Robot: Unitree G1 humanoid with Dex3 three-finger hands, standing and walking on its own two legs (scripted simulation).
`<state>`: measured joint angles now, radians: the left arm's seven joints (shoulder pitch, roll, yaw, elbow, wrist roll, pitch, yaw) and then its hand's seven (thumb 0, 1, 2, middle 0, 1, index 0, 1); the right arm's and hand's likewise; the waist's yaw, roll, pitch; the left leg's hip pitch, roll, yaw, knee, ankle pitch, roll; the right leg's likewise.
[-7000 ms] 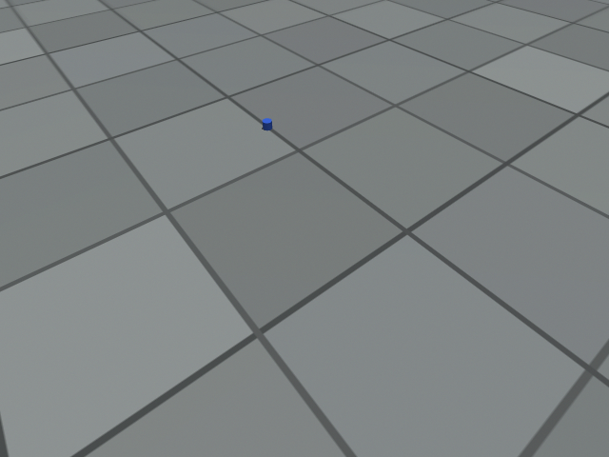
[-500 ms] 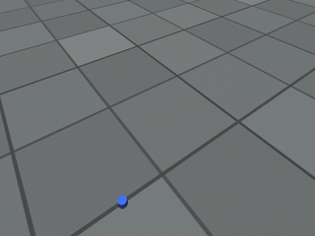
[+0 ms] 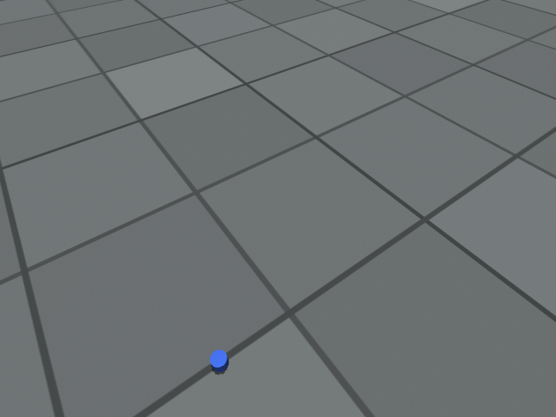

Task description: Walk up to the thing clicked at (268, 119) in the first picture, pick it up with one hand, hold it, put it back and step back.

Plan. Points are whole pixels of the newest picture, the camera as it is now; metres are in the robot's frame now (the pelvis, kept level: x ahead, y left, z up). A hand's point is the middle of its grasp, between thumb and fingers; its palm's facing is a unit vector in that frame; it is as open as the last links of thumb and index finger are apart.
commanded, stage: walk up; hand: left
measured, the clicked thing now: (219, 360) +0.45 +0.22 -0.75
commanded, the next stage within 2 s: stand in 0.32 s
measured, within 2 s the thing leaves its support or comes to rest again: neither
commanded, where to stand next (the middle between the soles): +0.08 -0.02 m, yaw +1 degrees
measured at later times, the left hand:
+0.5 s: hand out of the picture +0.09 +0.24 -0.16, palm faces -0.02 -0.94 -0.33, open 7.4 cm
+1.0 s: hand out of the picture +0.11 +0.24 -0.15, palm faces -0.03 -0.94 -0.34, open 7.4 cm
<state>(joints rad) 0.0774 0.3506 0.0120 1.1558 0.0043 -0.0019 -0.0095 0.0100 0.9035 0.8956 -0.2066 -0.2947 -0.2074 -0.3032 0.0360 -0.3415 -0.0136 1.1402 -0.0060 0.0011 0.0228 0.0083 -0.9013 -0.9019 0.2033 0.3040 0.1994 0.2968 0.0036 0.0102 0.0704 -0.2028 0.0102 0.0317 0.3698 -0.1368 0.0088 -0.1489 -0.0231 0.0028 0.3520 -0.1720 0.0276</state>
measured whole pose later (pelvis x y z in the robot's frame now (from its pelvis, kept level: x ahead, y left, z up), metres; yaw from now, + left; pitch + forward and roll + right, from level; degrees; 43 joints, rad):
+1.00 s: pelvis +0.03 -0.01 +0.00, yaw +0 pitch -2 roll +0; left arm 0.10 0.34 0.00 1.13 0.01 -0.01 0.00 0.01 0.90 0.90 -0.21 -0.29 -0.21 -0.30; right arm 0.08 -0.35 -0.01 1.16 -0.02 0.00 0.01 0.01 -0.90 -0.90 0.20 0.30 0.20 0.30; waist -0.01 0.01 0.04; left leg -0.13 0.02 0.03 0.32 -0.15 -0.01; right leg -0.08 -0.01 0.00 0.30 -0.19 0.01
